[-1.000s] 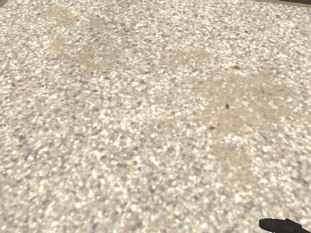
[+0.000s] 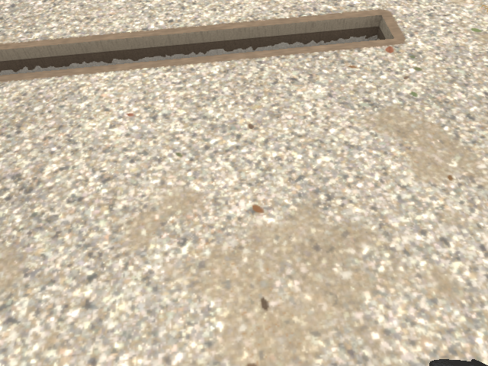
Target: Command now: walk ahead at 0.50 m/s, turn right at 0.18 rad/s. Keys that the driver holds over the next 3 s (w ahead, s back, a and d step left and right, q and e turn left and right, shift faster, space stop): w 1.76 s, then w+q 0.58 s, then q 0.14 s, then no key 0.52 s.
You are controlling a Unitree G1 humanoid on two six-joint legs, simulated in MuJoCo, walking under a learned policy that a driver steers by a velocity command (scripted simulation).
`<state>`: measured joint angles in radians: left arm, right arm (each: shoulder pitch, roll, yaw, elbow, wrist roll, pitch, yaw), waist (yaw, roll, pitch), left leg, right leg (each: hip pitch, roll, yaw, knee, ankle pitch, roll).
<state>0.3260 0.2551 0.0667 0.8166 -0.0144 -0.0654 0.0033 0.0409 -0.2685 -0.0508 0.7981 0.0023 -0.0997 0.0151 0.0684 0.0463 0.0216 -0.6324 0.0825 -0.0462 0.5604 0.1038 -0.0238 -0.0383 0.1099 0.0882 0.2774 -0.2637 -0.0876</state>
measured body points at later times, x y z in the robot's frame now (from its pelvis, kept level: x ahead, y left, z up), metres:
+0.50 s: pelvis +0.29 +0.04 +0.00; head +0.32 +0.05 +0.45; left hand +0.48 +0.29 -0.10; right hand +0.29 -0.23 -0.13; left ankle +0.22 +0.14 -0.74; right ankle +0.47 -0.13 -0.69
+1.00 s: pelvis +0.57 -0.01 +0.00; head +0.59 -0.02 +0.45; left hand +0.59 +0.26 -0.12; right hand +0.74 -0.27 -0.10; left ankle +0.74 +0.16 -0.69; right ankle +0.51 -0.11 -0.74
